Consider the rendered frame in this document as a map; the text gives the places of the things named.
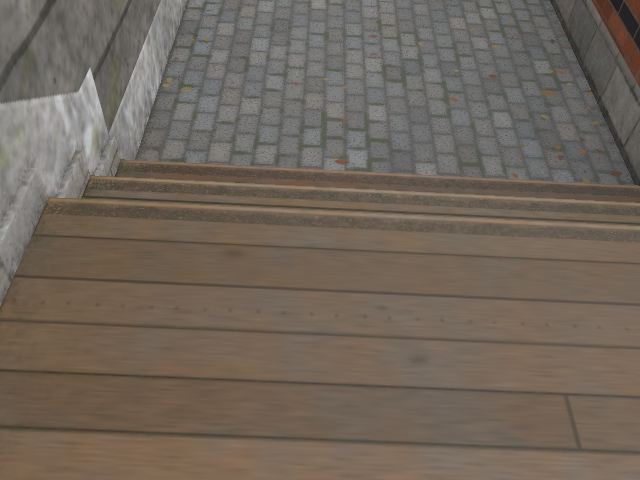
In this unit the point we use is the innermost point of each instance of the stairs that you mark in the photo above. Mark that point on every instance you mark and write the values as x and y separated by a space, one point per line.
368 192

